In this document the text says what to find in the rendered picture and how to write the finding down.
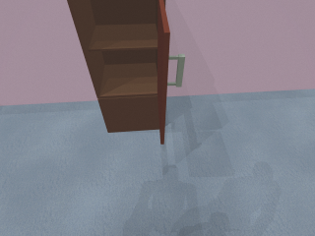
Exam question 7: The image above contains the cupboard door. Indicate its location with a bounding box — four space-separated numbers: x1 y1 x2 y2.
157 0 170 145

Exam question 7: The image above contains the handle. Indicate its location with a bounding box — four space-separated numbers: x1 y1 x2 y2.
167 54 185 88

